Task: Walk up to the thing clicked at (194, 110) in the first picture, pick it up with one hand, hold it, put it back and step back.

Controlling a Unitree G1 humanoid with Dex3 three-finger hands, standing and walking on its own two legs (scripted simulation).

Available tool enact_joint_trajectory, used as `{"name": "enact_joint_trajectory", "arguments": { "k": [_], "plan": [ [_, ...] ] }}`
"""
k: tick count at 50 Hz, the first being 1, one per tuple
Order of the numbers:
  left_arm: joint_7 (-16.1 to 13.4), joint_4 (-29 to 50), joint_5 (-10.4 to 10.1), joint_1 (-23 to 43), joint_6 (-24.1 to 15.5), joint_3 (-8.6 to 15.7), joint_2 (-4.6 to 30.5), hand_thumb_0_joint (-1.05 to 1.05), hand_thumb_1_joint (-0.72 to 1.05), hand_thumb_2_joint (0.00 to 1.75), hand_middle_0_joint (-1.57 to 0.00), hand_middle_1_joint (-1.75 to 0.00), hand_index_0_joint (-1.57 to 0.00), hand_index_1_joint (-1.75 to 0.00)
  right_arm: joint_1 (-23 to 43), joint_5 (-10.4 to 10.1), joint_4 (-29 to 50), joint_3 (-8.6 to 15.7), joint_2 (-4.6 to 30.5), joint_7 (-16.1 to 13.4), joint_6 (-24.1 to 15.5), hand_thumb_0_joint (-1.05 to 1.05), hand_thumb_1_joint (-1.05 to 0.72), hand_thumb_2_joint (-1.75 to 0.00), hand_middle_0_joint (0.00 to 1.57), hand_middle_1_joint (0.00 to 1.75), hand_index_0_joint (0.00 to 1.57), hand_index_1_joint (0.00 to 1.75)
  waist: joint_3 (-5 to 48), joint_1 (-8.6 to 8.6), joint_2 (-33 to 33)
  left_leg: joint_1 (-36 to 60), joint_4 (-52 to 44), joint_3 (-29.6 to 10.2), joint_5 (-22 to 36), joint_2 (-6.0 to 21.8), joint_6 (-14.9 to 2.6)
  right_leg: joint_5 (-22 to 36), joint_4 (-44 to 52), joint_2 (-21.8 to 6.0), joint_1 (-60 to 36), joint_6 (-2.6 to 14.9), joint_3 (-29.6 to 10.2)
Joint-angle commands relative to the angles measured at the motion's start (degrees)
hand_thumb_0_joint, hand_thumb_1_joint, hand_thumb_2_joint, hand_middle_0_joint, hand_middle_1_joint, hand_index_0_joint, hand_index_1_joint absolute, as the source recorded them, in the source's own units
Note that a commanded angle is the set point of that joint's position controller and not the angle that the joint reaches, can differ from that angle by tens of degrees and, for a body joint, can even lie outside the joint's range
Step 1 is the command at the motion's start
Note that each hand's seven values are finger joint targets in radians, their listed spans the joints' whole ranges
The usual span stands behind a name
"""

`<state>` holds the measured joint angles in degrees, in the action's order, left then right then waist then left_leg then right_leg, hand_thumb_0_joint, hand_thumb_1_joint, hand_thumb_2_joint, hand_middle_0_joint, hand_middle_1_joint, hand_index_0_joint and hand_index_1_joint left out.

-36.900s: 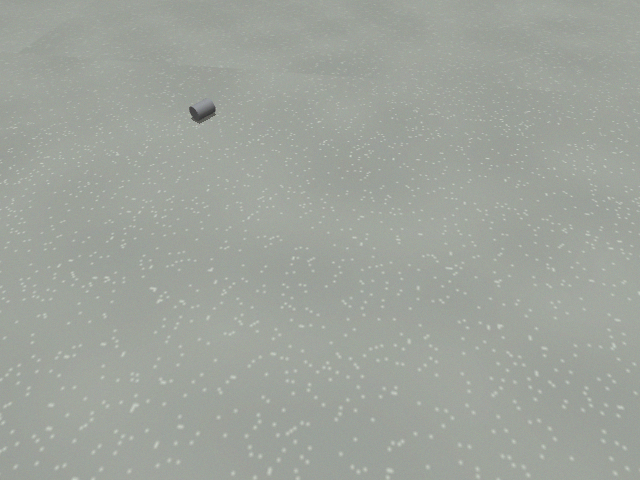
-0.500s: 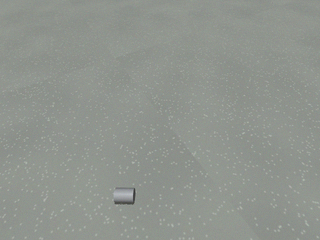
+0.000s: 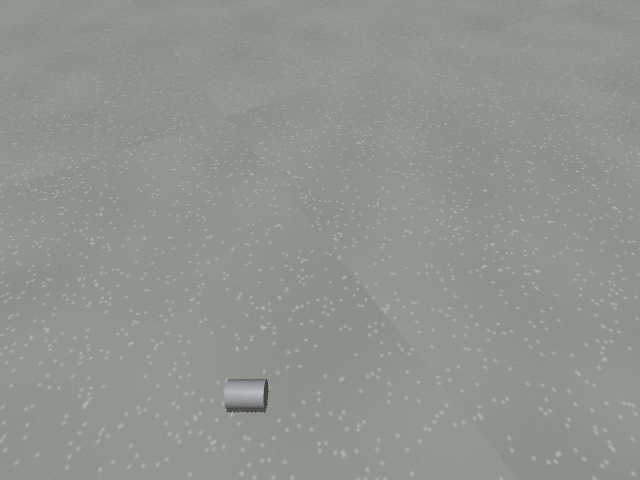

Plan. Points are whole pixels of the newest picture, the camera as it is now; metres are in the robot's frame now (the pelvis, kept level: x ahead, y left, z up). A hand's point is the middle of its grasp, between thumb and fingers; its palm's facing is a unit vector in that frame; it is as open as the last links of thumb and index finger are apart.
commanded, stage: stand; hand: left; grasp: from above
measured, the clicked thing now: (247, 393) +0.50 +0.27 -0.74
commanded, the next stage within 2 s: step back in 0.70 s
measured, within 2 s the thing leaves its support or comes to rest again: neither
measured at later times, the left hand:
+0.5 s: hand out of the picture +0.07 +0.24 -0.16, palm faces +0.00 -0.94 -0.33, open 7.4 cm
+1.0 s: hand out of the picture +0.08 +0.30 -0.18, palm faces -0.05 -0.92 -0.38, open 7.4 cm
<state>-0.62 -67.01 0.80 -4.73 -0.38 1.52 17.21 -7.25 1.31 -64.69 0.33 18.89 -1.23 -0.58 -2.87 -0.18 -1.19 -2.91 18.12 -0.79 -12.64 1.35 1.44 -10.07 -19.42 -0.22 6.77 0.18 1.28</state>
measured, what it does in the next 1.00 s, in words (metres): shifts its weight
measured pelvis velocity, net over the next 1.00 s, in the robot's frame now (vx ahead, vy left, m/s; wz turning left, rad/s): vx -0.06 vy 0.04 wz -0.01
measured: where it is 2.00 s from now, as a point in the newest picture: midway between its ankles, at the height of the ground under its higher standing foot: outside the picture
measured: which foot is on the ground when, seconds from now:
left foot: down 0.00-1.00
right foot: down 0.00-1.00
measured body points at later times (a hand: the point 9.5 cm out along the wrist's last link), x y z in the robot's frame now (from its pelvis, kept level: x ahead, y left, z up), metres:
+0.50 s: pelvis +0.00 +0.00 +0.00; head +0.00 -0.01 +0.45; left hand +0.07 +0.29 -0.13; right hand +0.06 -0.29 -0.14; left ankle -0.03 +0.14 -0.75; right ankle +0.01 -0.12 -0.75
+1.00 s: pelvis -0.06 +0.04 -0.02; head +0.01 +0.05 +0.42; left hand +0.08 +0.35 -0.15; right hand +0.02 -0.29 -0.13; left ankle -0.08 +0.15 -0.75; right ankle +0.01 -0.11 -0.75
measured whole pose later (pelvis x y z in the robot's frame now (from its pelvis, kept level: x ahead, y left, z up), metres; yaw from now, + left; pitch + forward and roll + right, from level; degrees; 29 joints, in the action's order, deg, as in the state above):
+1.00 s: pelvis -0.06 +0.04 -0.02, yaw -1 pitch +0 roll +0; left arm -1.0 -54.7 1.5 -2.6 2.1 3.0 22.4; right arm -6.7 0.8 -55.7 3.2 23.0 0.4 1.9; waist -8.8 1.1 1.4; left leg -15.1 37.7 -1.7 -18.5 -1.1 -2.2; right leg -11.3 -32.9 -2.6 21.3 -1.6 -0.9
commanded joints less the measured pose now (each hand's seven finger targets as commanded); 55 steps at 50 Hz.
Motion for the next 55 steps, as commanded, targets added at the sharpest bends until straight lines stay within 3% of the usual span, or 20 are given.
{"name": "enact_joint_trajectory", "arguments": {
  "k": [1,4,15,27,34,35,37,39,41,42,43,44,46,48,49,50,51,52,53,55],
  "plan": [
    [-0.8,3.1,-0.1,2.2,-1.0,2.2,12.2,0.00,0.90,0.90,-0.20,-0.30,-0.20,-0.30,1.3,-0.2,2.8,2.0,10.5,-0.5,-1.0,0.00,-0.90,-0.90,0.20,0.30,0.20,0.30,2.7,-0.15,1.7,-2.6,-3.0,-3.4,9.2,5.6,-2.13,10.2,3.1,-6.7,-1.8,0.67,-5.7],
    [-0.7,3.4,-0.2,2.8,-1.1,2.3,12.5,0.00,0.90,0.90,-0.20,-0.30,-0.20,-0.30,1.3,-0.1,2.8,2.2,10.9,-0.3,-1.0,0.00,-0.90,-0.90,0.20,0.30,0.20,0.30,3.0,-0.02,1.0,-3.5,-3.5,-3.5,7.4,5.7,-2.20,8.1,3.0,-6.7,-2.5,0.97,-5.6],
    [-0.5,3.7,-0.2,1.8,-1.5,2.0,12.7,0.00,0.90,0.90,-0.20,-0.30,-0.20,-0.30,1.5,-0.3,2.9,2.2,11.2,0.0,-1.2,0.00,-0.90,-0.90,0.20,0.30,0.20,0.30,4.0,0.00,1.0,-2.4,-3.1,-3.4,9.8,6.0,-2.37,11.8,3.0,-7.0,-2.8,1.08,-6.1],
    [-0.4,3.7,-0.3,1.6,-1.6,1.9,13.5,0.00,0.90,0.90,-0.20,-0.30,-0.20,-0.30,1.2,-0.3,2.8,2.2,11.5,0.2,-1.1,0.00,-0.90,-0.90,0.20,0.30,0.20,0.30,3.3,0.09,1.3,-3.5,-3.9,-3.6,6.3,5.8,-2.46,7.8,3.5,-6.8,-2.5,1.01,-6.4],
    [-0.3,4.1,-0.4,1.4,-1.6,1.7,13.5,0.00,0.90,0.90,-0.20,-0.30,-0.20,-0.30,1.0,-0.4,2.8,2.0,11.7,0.2,-1.3,0.00,-0.90,-0.90,0.20,0.30,0.20,0.30,4.3,0.11,0.4,-3.1,-3.7,-3.4,9.0,6.1,-2.27,12.3,2.6,-7.2,-3.3,1.22,-6.5],
    [-0.6,6.2,-1.0,0.9,-1.2,4.1,17.7,0.00,0.90,0.90,-0.20,-0.30,-0.20,-0.30,3.2,-0.4,3.8,3.2,14.7,0.4,-0.1,0.00,-0.90,-0.90,0.20,0.30,0.20,0.30,-2.0,-0.53,1.7,-7.3,2.4,-4.1,15.9,5.1,-3.53,20.8,-1.5,-6.9,1.2,1.23,-7.3],
    [-1.0,7.3,-1.3,-0.9,-0.8,4.2,17.0,0.00,0.90,0.90,-0.20,-0.30,-0.20,-0.30,1.9,-1.0,5.1,3.2,13.2,0.4,0.3,0.00,-0.90,-0.90,0.20,0.30,0.20,0.30,0.3,-0.42,3.0,-6.4,6.0,-2.4,17.2,4.3,-3.68,23.4,-2.6,-7.4,1.5,2.84,-7.5],
    [-1.0,9.1,-1.1,-0.8,-0.6,4.7,17.9,0.00,0.90,0.90,-0.20,-0.30,-0.20,-0.30,0.9,-1.1,6.2,3.4,12.5,0.5,0.9,0.00,-0.90,-0.90,0.20,0.30,0.20,0.30,4.5,-0.02,5.3,-5.7,12.8,-0.8,13.9,2.1,-3.45,25.5,-2.2,-10.2,1.7,6.03,-10.5],
    [-1.1,11.4,-0.7,0.8,-0.2,5.2,19.4,0.00,0.90,0.90,-0.20,-0.30,-0.20,-0.30,-0.3,-1.0,7.1,3.8,12.1,0.7,1.8,0.00,-0.90,-0.90,0.20,0.30,0.20,0.30,6.0,0.30,8.8,-8.2,20.8,1.0,0.3,-2.2,-2.58,23.8,0.1,-15.6,2.7,10.69,-16.3],
    [-1.3,12.6,-0.2,2.0,-0.1,5.4,20.0,0.00,0.90,0.90,-0.20,-0.30,-0.20,-0.30,-1.1,-0.8,7.3,4.1,11.9,0.7,2.3,0.00,-0.90,-0.90,0.20,0.30,0.20,0.30,6.3,0.38,10.9,-9.8,26.0,0.7,-10.9,-3.6,-2.70,23.9,0.4,-18.7,4.0,13.53,-19.0],
    [-1.4,14.0,0.4,2.3,-0.1,5.6,20.2,0.00,0.90,0.90,-0.20,-0.30,-0.20,-0.30,-2.1,-0.7,8.0,4.6,12.3,0.9,2.8,0.00,-0.90,-0.90,0.20,0.30,0.20,0.30,6.8,0.27,11.8,-11.4,32.1,-0.8,-18.2,-4.1,-3.16,23.0,0.0,-20.5,4.7,15.21,-20.1],
    [-1.4,15.2,0.9,3.3,0.0,5.6,20.3,0.00,0.90,0.90,-0.20,-0.30,-0.20,-0.30,-3.8,-0.7,8.6,4.7,12.2,1.0,3.0,0.00,-0.90,-0.90,0.20,0.30,0.20,0.30,6.8,1.01,12.1,-11.3,33.0,-2.8,-19.8,-2.8,-3.70,22.9,-1.3,-20.6,6.3,15.13,-18.8],
    [-1.5,17.3,0.9,7.0,0.4,5.2,19.2,0.00,0.90,0.90,-0.20,-0.30,-0.20,-0.30,-6.5,-1.2,8.9,5.3,12.8,1.3,2.8,0.00,-0.90,-0.90,0.20,0.30,0.20,0.30,8.2,3.13,12.6,-8.6,30.3,-3.4,-15.7,-1.7,-4.54,22.0,-5.3,-18.1,9.4,12.34,-14.6],
    [-1.4,18.7,0.8,7.9,1.3,4.5,18.0,0.00,0.90,0.90,-0.20,-0.30,-0.20,-0.30,-7.3,-0.8,9.7,5.5,12.8,1.1,2.1,0.00,-0.90,-0.90,0.20,0.30,0.20,0.30,7.8,3.79,9.3,-7.9,14.7,-1.8,-1.0,-0.7,-3.94,17.3,-11.6,-12.4,8.1,7.32,-10.5],
    [-1.1,19.4,0.1,6.2,1.8,4.0,16.1,0.00,0.90,0.90,-0.20,-0.30,-0.20,-0.30,-5.6,0.2,10.5,5.9,15.0,0.9,1.7,0.00,-0.90,-0.90,0.20,0.30,0.20,0.30,6.7,3.07,-1.1,-7.6,5.4,-8.2,13.5,4.4,-4.42,9.7,-18.9,-6.0,10.5,3.82,-6.5],
    [-1.3,20.1,-0.4,5.8,2.1,3.6,14.1,0.00,0.90,0.90,-0.20,-0.30,-0.20,-0.30,-4.5,1.0,11.1,7.1,18.9,0.7,1.5,0.00,-0.90,-0.90,0.20,0.30,0.20,0.30,5.2,2.57,-10.9,-3.2,2.1,-18.8,27.7,11.6,-6.46,-4.1,-29.0,3.1,18.8,1.28,-4.3],
    [-1.7,19.7,-0.2,4.9,2.8,3.9,13.7,0.00,0.90,0.90,-0.20,-0.30,-0.20,-0.30,-4.5,1.7,11.8,7.4,19.9,0.4,1.1,0.00,-0.90,-0.90,0.20,0.30,0.20,0.30,4.6,1.94,-10.0,-2.1,2.8,-21.9,34.1,15.4,-9.81,-23.4,-35.7,6.4,23.0,1.26,-9.1],
    [-1.8,19.0,-0.2,1.6,3.4,3.9,14.0,0.00,0.90,0.90,-0.20,-0.30,-0.20,-0.30,-3.9,1.7,11.9,7.2,18.0,0.2,1.1,0.00,-0.90,-0.90,0.20,0.30,0.20,0.30,4.5,0.21,-3.7,-3.3,5.9,-16.3,37.7,14.3,-10.85,-23.9,-40.4,5.6,21.5,1.49,-11.2],
    [-2.1,19.6,-0.1,0.4,3.3,3.8,13.3,0.00,0.90,0.90,-0.20,-0.30,-0.20,-0.30,-2.5,1.4,14.0,7.4,20.8,0.1,1.3,0.00,-0.90,-0.90,0.20,0.30,0.20,0.30,5.0,1.54,-10.2,-5.4,4.4,-20.5,39.8,17.9,-12.46,-26.6,-44.0,7.5,22.6,1.12,-12.3],
    [-2.3,18.9,0.1,1.5,3.3,4.4,15.2,0.00,0.90,0.90,-0.20,-0.30,-0.20,-0.30,1.3,1.3,15.3,7.3,19.4,-0.5,0.9,0.00,-0.90,-0.90,0.20,0.30,0.20,0.30,3.4,0.89,-10.3,-6.7,4.7,-18.4,35.5,16.3,-13.37,-23.1,-49.8,6.8,22.9,0.89,-14.3]
  ]
}}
